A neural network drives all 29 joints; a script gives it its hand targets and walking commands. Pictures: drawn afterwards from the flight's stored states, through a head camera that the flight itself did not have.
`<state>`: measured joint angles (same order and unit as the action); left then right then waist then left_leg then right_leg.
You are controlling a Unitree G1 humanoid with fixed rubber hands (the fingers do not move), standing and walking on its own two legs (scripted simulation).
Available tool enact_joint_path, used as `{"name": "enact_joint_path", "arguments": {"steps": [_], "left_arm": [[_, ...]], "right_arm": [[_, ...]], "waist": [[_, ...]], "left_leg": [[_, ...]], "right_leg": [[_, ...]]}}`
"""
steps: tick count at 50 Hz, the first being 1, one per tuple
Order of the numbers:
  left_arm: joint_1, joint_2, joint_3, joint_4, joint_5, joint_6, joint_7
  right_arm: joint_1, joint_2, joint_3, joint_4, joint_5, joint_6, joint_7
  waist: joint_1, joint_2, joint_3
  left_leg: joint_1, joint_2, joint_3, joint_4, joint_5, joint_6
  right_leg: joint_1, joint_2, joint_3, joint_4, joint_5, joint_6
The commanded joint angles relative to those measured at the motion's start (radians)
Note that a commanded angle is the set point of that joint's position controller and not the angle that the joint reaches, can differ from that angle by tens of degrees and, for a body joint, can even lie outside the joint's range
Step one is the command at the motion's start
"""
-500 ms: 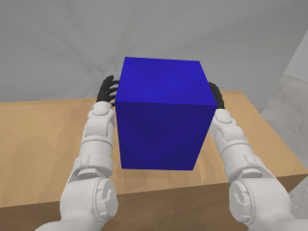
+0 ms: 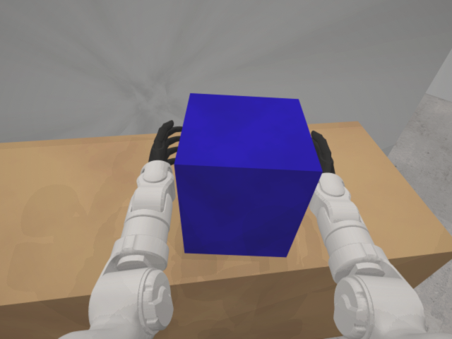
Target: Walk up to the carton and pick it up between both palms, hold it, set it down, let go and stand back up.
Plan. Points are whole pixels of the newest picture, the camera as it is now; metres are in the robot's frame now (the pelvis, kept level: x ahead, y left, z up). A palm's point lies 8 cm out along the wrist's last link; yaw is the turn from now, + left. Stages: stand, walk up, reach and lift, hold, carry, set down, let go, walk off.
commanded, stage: set down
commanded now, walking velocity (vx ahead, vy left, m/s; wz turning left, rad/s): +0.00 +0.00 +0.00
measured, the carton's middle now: (240, 178) +0.41 -0.02 +0.08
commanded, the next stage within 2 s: none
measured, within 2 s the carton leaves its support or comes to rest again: rests again in 0.90 s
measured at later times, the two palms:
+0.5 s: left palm (155, 179) +0.40 +0.14 +0.10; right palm (312, 182) +0.38 -0.16 +0.10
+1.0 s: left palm (160, 184) +0.40 +0.13 +0.08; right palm (314, 189) +0.38 -0.17 +0.08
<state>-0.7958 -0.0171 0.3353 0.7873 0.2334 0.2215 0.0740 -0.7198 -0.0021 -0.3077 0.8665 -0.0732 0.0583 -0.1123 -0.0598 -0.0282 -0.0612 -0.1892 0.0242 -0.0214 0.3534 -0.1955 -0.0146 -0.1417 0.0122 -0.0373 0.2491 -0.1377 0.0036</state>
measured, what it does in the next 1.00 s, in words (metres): stands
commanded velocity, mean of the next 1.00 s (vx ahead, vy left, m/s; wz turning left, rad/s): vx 0.00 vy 0.00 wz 0.00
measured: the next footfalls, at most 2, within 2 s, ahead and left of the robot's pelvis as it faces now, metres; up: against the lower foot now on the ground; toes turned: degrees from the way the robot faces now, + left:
none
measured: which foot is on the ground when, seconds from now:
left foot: down 0.00-1.00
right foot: down 0.00-1.00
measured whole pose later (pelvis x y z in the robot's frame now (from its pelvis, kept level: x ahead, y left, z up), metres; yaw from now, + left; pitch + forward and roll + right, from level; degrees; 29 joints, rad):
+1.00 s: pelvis +0.00 +0.00 +0.00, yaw -1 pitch +3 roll -1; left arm -0.74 -0.09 0.44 0.81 0.32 0.06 0.02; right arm -0.65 0.08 -0.50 0.81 -0.32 -0.10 -0.03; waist -0.01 -0.03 -0.01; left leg -0.19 0.02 0.00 0.31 -0.17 -0.01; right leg -0.17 0.00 -0.02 0.23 -0.12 0.01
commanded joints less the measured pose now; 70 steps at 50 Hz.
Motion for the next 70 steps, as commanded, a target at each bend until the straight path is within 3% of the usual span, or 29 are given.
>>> {"name": "enact_joint_path", "arguments": {"steps": [1, 3, 5, 9, 12, 13, 14, 18, 21, 25, 31, 33, 35, 37, 39, 42, 45, 47, 49, 51, 52, 55, 56, 59, 60, 66, 70], "left_arm": [[-0.64, -0.605, -0.321, -0.072, -0.055, -0.047, -0.141], [-0.563, -0.594, -0.272, 0.002, -0.033, -0.023, -0.154], [-0.524, -0.547, -0.21, 0.004, 0.004, -0.01, -0.174], [-0.581, -0.539, -0.226, -0.019, -0.023, -0.031, -0.188], [-0.602, -0.57, -0.251, -0.033, -0.012, -0.066, -0.164], [-0.603, -0.589, -0.279, -0.066, -0.021, -0.075, -0.157], [-0.606, -0.588, -0.288, -0.08, -0.021, -0.084, -0.152], [-0.608, -0.584, -0.302, -0.074, -0.007, -0.105, -0.152], [-0.631, -0.598, -0.321, -0.075, -0.013, -0.122, -0.148], [-0.624, -0.625, -0.343, -0.087, -0.017, -0.136, -0.136], [-0.503, -0.576, -0.216, 0.032, 0.05, -0.114, -0.159], [-0.51, -0.545, -0.182, 0.024, 0.051, -0.118, -0.168], [-0.517, -0.53, -0.151, 0.037, 0.063, -0.127, -0.171], [-0.528, -0.52, -0.133, 0.03, 0.071, -0.134, -0.173], [-0.535, -0.545, -0.177, 0.011, 0.058, -0.147, -0.162], [-0.506, -0.538, -0.147, 0.026, 0.089, -0.154, -0.161], [-0.489, -0.554, -0.168, -0.013, 0.085, -0.17, -0.163], [-0.495, -0.546, -0.17, -0.008, 0.081, -0.182, -0.165], [-0.484, -0.549, -0.187, -0.015, 0.09, -0.189, -0.163], [-0.489, -0.553, -0.215, -0.023, 0.068, -0.199, -0.162], [-0.472, -0.55, -0.198, -0.002, 0.085, -0.198, -0.165], [-0.431, -0.565, -0.21, -0.004, 0.073, -0.195, -0.17], [-0.451, -0.56, -0.212, -0.004, 0.069, -0.203, -0.169], [-0.429, -0.563, -0.231, 0.0, 0.076, -0.213, -0.153], [-0.443, -0.571, -0.2, 0.031, 0.11, -0.203, -0.159], [-0.406, -0.545, -0.157, 0.04, 0.115, -0.199, -0.177], [-0.399, -0.539, -0.143, 0.041, 0.121, -0.208, -0.179]], "right_arm": [[-0.867, 0.548, 0.321, -0.263, 0.019, -0.102, 0.132], [-0.864, 0.544, 0.317, -0.274, 0.009, -0.091, 0.126], [-0.792, 0.529, 0.289, -0.22, -0.014, -0.08, 0.12], [-0.832, 0.527, 0.257, -0.268, -0.048, -0.111, 0.13], [-0.838, 0.532, 0.24, -0.277, -0.074, -0.144, 0.144], [-0.797, 0.535, 0.237, -0.249, -0.08, -0.152, 0.146], [-0.783, 0.543, 0.233, -0.251, -0.072, -0.157, 0.149], [-0.759, 0.542, 0.222, -0.235, -0.102, -0.176, 0.147], [-0.723, 0.529, 0.175, -0.181, -0.14, -0.18, 0.152], [-0.757, 0.512, 0.162, -0.196, -0.131, -0.212, 0.171], [-0.703, 0.494, 0.139, -0.166, -0.174, -0.201, 0.179], [-0.718, 0.512, 0.163, -0.187, -0.163, -0.202, 0.183], [-0.724, 0.526, 0.169, -0.204, -0.181, -0.204, 0.186], [-0.723, 0.537, 0.147, -0.209, -0.194, -0.207, 0.19], [-0.709, 0.537, 0.143, -0.203, -0.207, -0.227, 0.195], [-0.662, 0.534, 0.108, -0.181, -0.244, -0.232, 0.197], [-0.642, 0.54, 0.127, -0.21, -0.251, -0.256, 0.196], [-0.621, 0.543, 0.128, -0.191, -0.27, -0.261, 0.192], [-0.579, 0.55, 0.123, -0.166, -0.283, -0.265, 0.192], [-0.559, 0.545, 0.12, -0.144, -0.284, -0.276, 0.185], [-0.547, 0.542, 0.113, -0.135, -0.289, -0.277, 0.185], [-0.531, 0.546, 0.119, -0.132, -0.276, -0.291, 0.179], [-0.552, 0.549, 0.133, -0.143, -0.269, -0.303, 0.176], [-0.559, 0.516, 0.126, -0.145, -0.257, -0.324, 0.18], [-0.545, 0.54, 0.091, -0.085, -0.262, -0.307, 0.182], [-0.528, 0.52, 0.092, -0.116, -0.275, -0.295, 0.188], [-0.506, 0.526, 0.082, -0.113, -0.288, -0.295, 0.191]], "waist": [[0.022, 0.039, -0.567], [0.041, 0.004, -0.478], [0.036, -0.036, -0.388], [0.027, -0.031, -0.481], [0.031, 0.023, -0.537], [0.004, 0.058, -0.554], [0.011, 0.069, -0.561], [0.001, 0.066, -0.57], [-0.033, 0.105, -0.561], [-0.012, 0.135, -0.611], [0.022, 0.041, -0.453], [0.048, 0.004, -0.433], [0.054, -0.022, -0.415], [0.064, -0.023, -0.424], [0.054, 0.01, -0.465], [0.055, 0.008, -0.444], [0.052, 0.022, -0.491], [0.042, -0.005, -0.499], [0.033, 0.034, -0.502], [0.006, 0.035, -0.504], [0.019, 0.04, -0.471], [0.006, 0.039, -0.465], [0.015, 0.043, -0.479], [0.02, 0.074, -0.489], [0.017, 0.081, -0.432], [0.017, 0.024, -0.383], [0.015, 0.023, -0.377]], "left_leg": [[0.202, -0.059, 0.062, 0.022, 0.446, -0.062], [0.149, -0.057, 0.069, 0.005, 0.396, -0.046], [0.112, -0.061, 0.083, -0.029, 0.324, -0.025], [0.124, -0.061, 0.087, -0.029, 0.318, -0.027], [0.151, -0.053, 0.084, -0.01, 0.372, -0.045], [0.192, -0.051, 0.085, 0.001, 0.411, -0.061], [0.233, -0.046, 0.084, 0.018, 0.452, -0.068], [0.188, -0.051, 0.09, 0.013, 0.428, -0.073], [0.206, -0.042, 0.081, 0.007, 0.393, -0.081], [0.274, -0.03, 0.075, 0.031, 0.49, -0.106], [0.153, -0.04, 0.093, -0.03, 0.343, -0.06], [0.088, -0.044, 0.1, -0.051, 0.289, -0.037], [0.041, -0.049, 0.111, -0.072, 0.245, -0.017], [0.04, -0.049, 0.117, -0.09, 0.212, -0.01], [0.102, -0.036, 0.116, -0.066, 0.276, -0.033], [0.14, -0.036, 0.121, -0.055, 0.299, -0.038], [0.14, -0.04, 0.127, -0.041, 0.358, -0.041], [0.115, -0.042, 0.12, -0.054, 0.315, -0.034], [0.123, -0.041, 0.128, -0.052, 0.329, -0.038], [0.143, -0.035, 0.117, -0.037, 0.356, -0.05], [0.128, -0.039, 0.116, -0.043, 0.339, -0.043], [0.127, -0.036, 0.113, -0.03, 0.401, -0.051], [0.117, -0.034, 0.114, -0.02, 0.414, -0.052], [0.165, -0.021, 0.098, 0.007, 0.466, -0.072], [0.168, -0.019, 0.105, -0.007, 0.425, -0.065], [0.097, -0.023, 0.109, -0.038, 0.348, -0.045], [0.092, -0.025, 0.111, -0.046, 0.327, -0.042]], "right_leg": [[0.219, 0.043, -0.057, 0.069, 0.536, 0.046], [0.254, 0.04, -0.049, 0.077, 0.539, 0.054], [0.269, 0.037, -0.048, 0.066, 0.538, 0.069], [0.268, 0.039, -0.052, 0.063, 0.481, 0.055], [0.244, 0.037, -0.069, 0.068, 0.496, 0.043], [0.223, 0.041, -0.071, 0.064, 0.5, 0.031], [0.215, 0.042, -0.069, 0.061, 0.516, 0.032], [0.223, 0.035, -0.066, 0.067, 0.521, 0.035], [0.189, 0.032, -0.076, 0.054, 0.454, 0.025], [0.118, 0.039, -0.089, 0.044, 0.395, 0.011], [0.194, 0.027, -0.079, 0.035, 0.376, 0.03], [0.239, 0.023, -0.068, 0.045, 0.372, 0.04], [0.288, 0.011, -0.055, 0.055, 0.401, 0.05], [0.299, 0.013, -0.06, 0.053, 0.372, 0.053], [0.242, 0.021, -0.067, 0.052, 0.38, 0.039], [0.212, 0.024, -0.076, 0.034, 0.357, 0.034], [0.238, 0.018, -0.073, 0.049, 0.431, 0.037], [0.259, 0.015, -0.073, 0.04, 0.412, 0.042], [0.251, 0.009, -0.067, 0.05, 0.442, 0.039], [0.235, 0.017, -0.075, 0.052, 0.451, 0.039], [0.241, 0.012, -0.076, 0.049, 0.439, 0.041], [0.244, 0.013, -0.076, 0.068, 0.504, 0.042], [0.249, 0.013, -0.075, 0.07, 0.503, 0.042], [0.17, 0.026, -0.09, 0.06, 0.441, 0.023], [0.177, 0.024, -0.094, 0.041, 0.398, 0.022], [0.233, 0.015, -0.083, 0.052, 0.428, 0.041], [0.235, 0.013, -0.082, 0.054, 0.426, 0.043]]}}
